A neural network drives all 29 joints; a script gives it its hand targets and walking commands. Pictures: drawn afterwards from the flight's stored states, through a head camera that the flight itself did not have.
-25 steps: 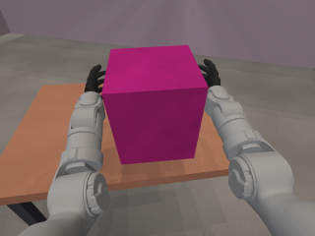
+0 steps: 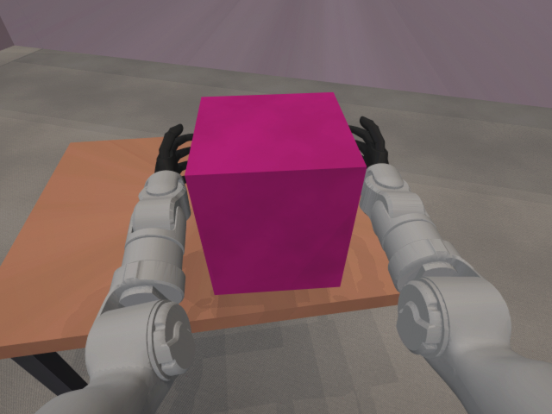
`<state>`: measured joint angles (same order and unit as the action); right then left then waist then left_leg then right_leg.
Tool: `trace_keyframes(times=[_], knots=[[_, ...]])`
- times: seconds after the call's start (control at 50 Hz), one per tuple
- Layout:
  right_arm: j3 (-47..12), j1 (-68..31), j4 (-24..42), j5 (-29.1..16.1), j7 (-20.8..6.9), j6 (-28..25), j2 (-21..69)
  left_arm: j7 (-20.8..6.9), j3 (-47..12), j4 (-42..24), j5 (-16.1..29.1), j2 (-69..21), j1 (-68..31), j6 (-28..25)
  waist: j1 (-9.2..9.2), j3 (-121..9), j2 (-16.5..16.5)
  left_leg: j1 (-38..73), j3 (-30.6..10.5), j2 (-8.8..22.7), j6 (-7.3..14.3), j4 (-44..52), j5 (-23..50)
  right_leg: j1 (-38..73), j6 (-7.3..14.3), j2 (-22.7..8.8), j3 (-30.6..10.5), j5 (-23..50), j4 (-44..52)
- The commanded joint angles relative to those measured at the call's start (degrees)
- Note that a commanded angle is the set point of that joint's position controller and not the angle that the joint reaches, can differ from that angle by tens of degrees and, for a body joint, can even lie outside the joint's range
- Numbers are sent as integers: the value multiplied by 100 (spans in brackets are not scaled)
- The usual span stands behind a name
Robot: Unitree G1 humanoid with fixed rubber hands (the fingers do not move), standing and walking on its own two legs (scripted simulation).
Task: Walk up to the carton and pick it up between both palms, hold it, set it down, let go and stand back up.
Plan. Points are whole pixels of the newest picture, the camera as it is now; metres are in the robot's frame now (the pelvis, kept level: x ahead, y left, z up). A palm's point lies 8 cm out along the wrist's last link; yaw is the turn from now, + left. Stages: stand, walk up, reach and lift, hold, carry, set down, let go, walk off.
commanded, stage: set down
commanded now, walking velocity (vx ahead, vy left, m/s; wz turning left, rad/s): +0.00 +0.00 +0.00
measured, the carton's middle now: (273, 195) +0.43 +0.01 +0.13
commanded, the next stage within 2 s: none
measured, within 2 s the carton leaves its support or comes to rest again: rests again in 1.32 s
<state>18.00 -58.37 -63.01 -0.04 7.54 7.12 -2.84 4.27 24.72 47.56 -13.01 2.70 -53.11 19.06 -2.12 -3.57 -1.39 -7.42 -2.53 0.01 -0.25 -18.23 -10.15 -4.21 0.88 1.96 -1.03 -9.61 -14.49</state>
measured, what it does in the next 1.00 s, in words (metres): stands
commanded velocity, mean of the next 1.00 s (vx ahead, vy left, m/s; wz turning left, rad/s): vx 0.00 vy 0.00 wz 0.00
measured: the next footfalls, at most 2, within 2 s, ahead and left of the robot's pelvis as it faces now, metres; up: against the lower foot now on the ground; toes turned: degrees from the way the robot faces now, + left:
none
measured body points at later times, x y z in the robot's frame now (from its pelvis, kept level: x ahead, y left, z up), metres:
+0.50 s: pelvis +0.00 +0.00 +0.00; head +0.00 +0.02 +0.45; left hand +0.44 +0.16 +0.14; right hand +0.44 -0.14 +0.15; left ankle +0.00 +0.12 -0.75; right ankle -0.02 -0.11 -0.75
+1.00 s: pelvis +0.01 +0.00 +0.00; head +0.02 +0.02 +0.45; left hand +0.44 +0.16 +0.11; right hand +0.44 -0.14 +0.12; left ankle +0.00 +0.12 -0.75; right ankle -0.02 -0.11 -0.75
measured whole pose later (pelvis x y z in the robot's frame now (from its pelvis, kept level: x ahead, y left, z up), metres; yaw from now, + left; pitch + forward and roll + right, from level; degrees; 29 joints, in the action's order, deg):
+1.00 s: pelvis +0.01 +0.00 +0.00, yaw -1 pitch +5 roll +0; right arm 30.9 -50.3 -56.9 15.1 3.4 -0.5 2.9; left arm 2.7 26.6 52.3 -16.0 0.7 -49.9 8.3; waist 0.1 -3.4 -2.2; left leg -12.2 0.2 0.3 0.0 -17.0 -9.4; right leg -9.8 0.7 1.3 0.1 -9.2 -14.4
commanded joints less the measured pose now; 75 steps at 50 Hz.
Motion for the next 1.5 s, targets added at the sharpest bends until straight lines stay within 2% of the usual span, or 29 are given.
trace_keyframes(times=[0.0,0.06,0.08,0.18,0.24,0.28,0.38,0.48,0.56,0.74,0.78,0.92,1.04,1.12,1.2,1.26,1.34,1.48], knots=[[-1072,-3988,1071,-79,-724,-354,3344,-763,-1634,-693,497,-3155,-4301,-422,43,-3082,273,1211,498,-148,-264,-231,2234,603,-350,26,447,2246,-185],[-1017,-3867,1040,21,-731,-403,3400,-770,-1624,-632,459,-3153,-4282,-508,29,-3017,236,1046,540,-150,-253,-223,2180,688,-386,4,430,2394,-218],[-971,-3809,977,63,-733,-411,3385,-768,-1607,-588,416,-3160,-4251,-516,37,-2947,311,1044,516,-129,-276,-184,2151,709,-364,15,428,2348,-207],[-695,-3692,883,330,-779,-495,3237,-822,-1442,-291,335,-3107,-4043,-553,45,-2733,249,1075,558,-107,-298,-149,1980,430,-331,26,480,1871,-131],[-673,-3713,1045,453,-830,-595,3341,-767,-1527,-423,352,-3177,-4133,-699,70,-3153,334,1087,606,-115,-348,-262,2306,463,-322,38,503,2168,-195],[-641,-3722,1055,484,-851,-656,3300,-732,-1657,-415,370,-3211,-4215,-770,58,-3309,504,1106,587,-79,-408,-295,2475,438,-270,41,518,2257,-198],[-598,-3734,1044,653,-918,-774,3349,-679,-1641,-266,387,-3273,-4223,-949,71,-3405,379,1103,584,-78,-408,-335,2553,383,-295,23,495,2387,-258],[-333,-3355,799,908,-934,-749,3312,-734,-1302,15,146,-3102,-3980,-987,75,-3052,320,819,680,-80,-348,-165,2178,592,-338,-14,475,2400,-261],[-232,-3247,834,1075,-976,-736,3341,-847,-1003,258,-2,-2934,-3716,-958,199,-2761,170,698,693,-90,-257,30,1919,701,-377,-77,473,2250,-240],[-222,-3185,1165,1305,-1079,-1063,3438,-771,-1183,-9,-59,-3030,-3803,-1260,250,-3429,291,824,788,-60,-311,-142,2500,685,-392,-64,532,2768,-386],[-224,-3133,1146,1392,-1089,-1105,3470,-759,-1274,-70,-34,-3085,-3808,-1299,209,-3499,346,860,767,-60,-347,-200,2612,627,-352,-49,527,2810,-386],[-103,-2887,1158,1498,-1109,-1121,3400,-775,-1231,-34,-133,-3080,-3579,-1291,192,-3332,281,796,810,-28,-317,-129,2358,651,-354,-58,526,2550,-313],[-56,-2821,1191,1604,-1140,-1176,3464,-749,-1147,-60,-241,-3079,-3516,-1357,211,-3288,297,699,821,-10,-299,-111,2460,652,-389,-63,557,2735,-372],[144,-2586,1012,1734,-1193,-1184,3430,-784,-1011,-22,-382,-3091,-3374,-1320,182,-2935,309,868,873,29,-328,-121,2548,505,-349,-49,588,2474,-282],[172,-2518,1035,1798,-1233,-1205,3400,-822,-908,17,-414,-3080,-3164,-1301,234,-2916,268,892,882,37,-296,-92,2494,405,-358,-51,612,2332,-269],[64,-2597,1241,1813,-1250,-1262,3465,-806,-1033,-55,-328,-3068,-3219,-1385,250,-3136,250,765,890,5,-252,-115,2491,482,-378,-85,594,2462,-333],[79,-2531,1268,1903,-1279,-1330,3533,-749,-1105,-108,-374,-3160,-3261,-1469,281,-3345,303,798,907,60,-294,-153,2602,469,-326,-51,609,2395,-293],[154,-2293,1291,2069,-1271,-1315,3581,-829,-790,42,-599,-3062,-2983,-1478,310,-2899,81,326,945,0,-104,76,2097,849,-425,-141,542,2553,-367]])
